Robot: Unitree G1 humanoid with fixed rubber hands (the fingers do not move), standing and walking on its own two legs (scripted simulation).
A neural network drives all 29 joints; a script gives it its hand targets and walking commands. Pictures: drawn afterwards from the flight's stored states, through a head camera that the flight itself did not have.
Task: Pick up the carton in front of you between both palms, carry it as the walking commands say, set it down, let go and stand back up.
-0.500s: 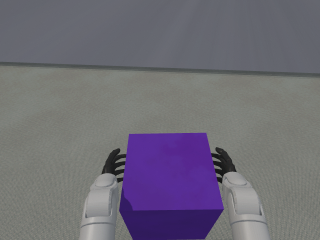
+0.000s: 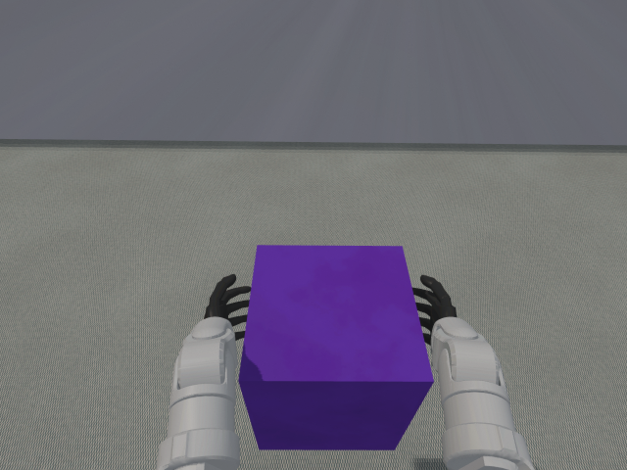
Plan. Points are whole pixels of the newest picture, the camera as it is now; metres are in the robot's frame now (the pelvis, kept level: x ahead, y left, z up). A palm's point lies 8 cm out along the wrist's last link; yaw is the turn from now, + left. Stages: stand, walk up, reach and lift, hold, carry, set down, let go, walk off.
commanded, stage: set down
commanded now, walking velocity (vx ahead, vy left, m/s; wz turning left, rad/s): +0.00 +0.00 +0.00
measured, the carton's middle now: (328, 351) +0.32 +0.00 -0.03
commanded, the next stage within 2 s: none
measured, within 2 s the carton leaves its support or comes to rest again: neither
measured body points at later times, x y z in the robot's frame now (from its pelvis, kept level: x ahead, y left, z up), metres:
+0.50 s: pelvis -0.02 +0.00 -0.07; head +0.20 +0.01 +0.32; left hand +0.38 +0.16 -0.16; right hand +0.40 -0.15 -0.15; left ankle +0.08 +0.10 -0.74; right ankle +0.01 -0.13 -0.74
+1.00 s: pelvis -0.03 -0.02 -0.19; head +0.24 +0.00 +0.16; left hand +0.43 +0.18 -0.29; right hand +0.46 -0.13 -0.29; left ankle +0.08 +0.10 -0.74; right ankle +0.01 -0.13 -0.74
